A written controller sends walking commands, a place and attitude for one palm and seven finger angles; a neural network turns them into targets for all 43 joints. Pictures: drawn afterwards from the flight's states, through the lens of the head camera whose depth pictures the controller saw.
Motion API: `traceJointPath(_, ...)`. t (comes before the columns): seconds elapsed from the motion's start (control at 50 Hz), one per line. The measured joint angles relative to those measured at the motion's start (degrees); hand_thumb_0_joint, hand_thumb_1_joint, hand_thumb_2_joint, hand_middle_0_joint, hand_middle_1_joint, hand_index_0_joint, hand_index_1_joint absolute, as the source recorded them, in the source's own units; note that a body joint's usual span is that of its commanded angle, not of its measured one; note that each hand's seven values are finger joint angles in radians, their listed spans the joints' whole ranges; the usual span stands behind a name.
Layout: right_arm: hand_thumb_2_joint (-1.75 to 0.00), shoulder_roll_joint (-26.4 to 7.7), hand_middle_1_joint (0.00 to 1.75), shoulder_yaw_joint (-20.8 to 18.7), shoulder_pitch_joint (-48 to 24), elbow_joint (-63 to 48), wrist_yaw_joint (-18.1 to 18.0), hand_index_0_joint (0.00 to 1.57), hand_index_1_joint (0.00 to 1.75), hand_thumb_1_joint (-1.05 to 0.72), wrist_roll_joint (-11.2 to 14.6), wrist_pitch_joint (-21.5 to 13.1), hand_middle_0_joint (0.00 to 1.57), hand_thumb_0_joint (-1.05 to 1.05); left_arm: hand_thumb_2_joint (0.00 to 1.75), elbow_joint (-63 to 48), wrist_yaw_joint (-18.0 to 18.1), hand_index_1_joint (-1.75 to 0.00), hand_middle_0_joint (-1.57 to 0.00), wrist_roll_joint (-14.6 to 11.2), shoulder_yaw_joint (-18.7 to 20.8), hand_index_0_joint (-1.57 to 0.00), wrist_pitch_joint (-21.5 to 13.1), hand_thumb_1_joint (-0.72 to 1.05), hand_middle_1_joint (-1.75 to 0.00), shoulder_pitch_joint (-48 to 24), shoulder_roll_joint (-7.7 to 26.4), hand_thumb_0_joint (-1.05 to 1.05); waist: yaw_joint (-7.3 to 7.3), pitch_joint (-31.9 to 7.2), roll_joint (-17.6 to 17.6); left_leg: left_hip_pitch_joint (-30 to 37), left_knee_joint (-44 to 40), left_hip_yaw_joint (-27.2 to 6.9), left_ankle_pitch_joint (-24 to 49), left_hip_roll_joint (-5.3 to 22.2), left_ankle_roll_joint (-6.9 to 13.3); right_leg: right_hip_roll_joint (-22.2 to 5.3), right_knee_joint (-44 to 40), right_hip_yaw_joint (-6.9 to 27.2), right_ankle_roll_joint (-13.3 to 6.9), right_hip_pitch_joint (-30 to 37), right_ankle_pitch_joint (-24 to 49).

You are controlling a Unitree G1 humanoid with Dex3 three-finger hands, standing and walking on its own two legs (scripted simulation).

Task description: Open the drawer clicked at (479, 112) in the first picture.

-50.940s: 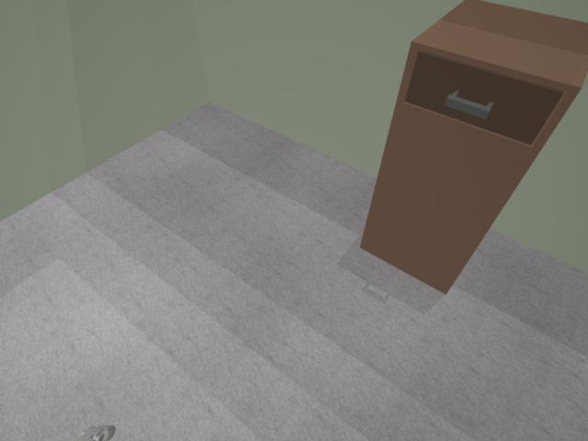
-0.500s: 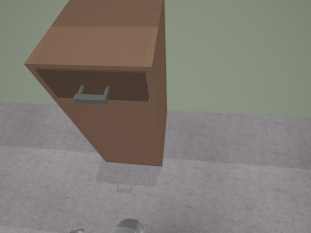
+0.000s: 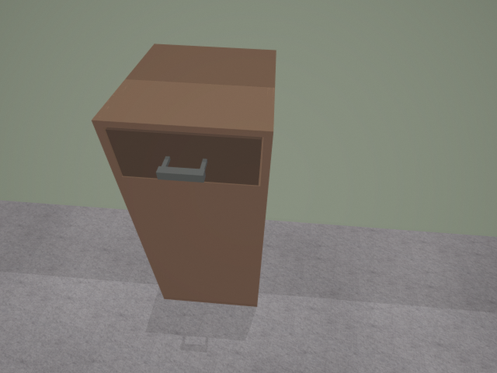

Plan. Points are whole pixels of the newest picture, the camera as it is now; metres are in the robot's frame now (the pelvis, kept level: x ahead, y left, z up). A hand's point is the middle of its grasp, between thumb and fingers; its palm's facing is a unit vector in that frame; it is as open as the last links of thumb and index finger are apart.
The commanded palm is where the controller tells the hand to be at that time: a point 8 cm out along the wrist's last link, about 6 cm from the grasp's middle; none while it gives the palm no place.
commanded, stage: come to a stop and stand still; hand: left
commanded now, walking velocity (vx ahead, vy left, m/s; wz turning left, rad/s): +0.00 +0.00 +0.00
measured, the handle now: (183, 168) +0.53 +0.19 +0.02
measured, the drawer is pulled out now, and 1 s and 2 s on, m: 0.00 0.00 0.00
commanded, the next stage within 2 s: look again from close up in 1.52 s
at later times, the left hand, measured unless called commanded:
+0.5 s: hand out of the picture -0.10 +0.16 -0.17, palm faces +0.06 -0.98 -0.17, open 7.4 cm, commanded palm none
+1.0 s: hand out of the picture -0.14 +0.14 -0.18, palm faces +0.15 -0.98 -0.15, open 7.4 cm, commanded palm none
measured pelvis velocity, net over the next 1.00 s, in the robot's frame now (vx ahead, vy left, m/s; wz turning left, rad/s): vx -0.11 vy -0.01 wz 0.04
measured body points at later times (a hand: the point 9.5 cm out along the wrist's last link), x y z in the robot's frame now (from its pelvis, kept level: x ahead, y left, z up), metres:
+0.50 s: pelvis -0.05 +0.00 +0.01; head -0.07 +0.00 +0.46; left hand -0.10 +0.21 -0.15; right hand -0.06 -0.23 -0.15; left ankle +0.02 +0.08 -0.73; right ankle +0.00 -0.14 -0.73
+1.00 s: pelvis -0.11 -0.01 +0.00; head -0.14 -0.01 +0.45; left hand -0.14 +0.19 -0.17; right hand -0.10 -0.24 -0.16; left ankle +0.02 +0.08 -0.72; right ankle -0.02 -0.14 -0.71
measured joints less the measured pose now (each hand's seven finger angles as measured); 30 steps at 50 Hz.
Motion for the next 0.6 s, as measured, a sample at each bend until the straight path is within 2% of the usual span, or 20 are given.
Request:
traceJointPath(0.1, -0.89, -1.2, 0.30, -0.8, 3.1, 1.5, -0.2, 0.20, 0.30, -0.93, -0.2, -0.2, 0.20, -0.01, 0.90, 0.0, -0.5, -0.30, -0.20, 0.3, 0.0, -0.20, 0.1, 0.91, -0.30, 0.3, -0.2, 0.01, -0.96, -0.8, -0.2, -1.1, -2.9, 0.4, 3.1, -0.6, 0.8, -0.4, -2.1, 0.4, -1.0, -1.4, 2.4)
traceJointPath(0.26, -0.89, -2.3, 0.30, -1.0, 7.4, 6.0, -0.3, 0.20, 0.30, -0.92, -0.4, 0.4, 0.20, 0.00, 0.90, 3.1, -0.8, -0.30, -0.20, 0.5, 0.1, -0.20, -0.3, 0.91, -0.30, 2.8, -1.2, 0.01, -1.30, -1.1, -0.4, -1.7, -5.7, -0.1, 6.1, -0.9, 0.9, 0.0, -4.2, 0.8, -1.2, -2.1, 3.5)
traceJointPath(0.6, -0.89, 1.2, 0.30, -0.7, 6.3, 9.4, -0.6, 0.20, 0.30, -0.91, 0.0, -0.3, 0.20, 0.00, 0.90, 9.5, -0.6, -0.30, -0.20, 0.2, -0.3, -0.20, -1.2, 0.91, -0.30, 7.3, -5.3, 0.01, -0.68, -0.9, -0.3, -3.2, -6.0, -0.8, 6.6, 0.3, -0.4, 1.8, -4.8, 1.3, -1.1, -3.4, 4.8)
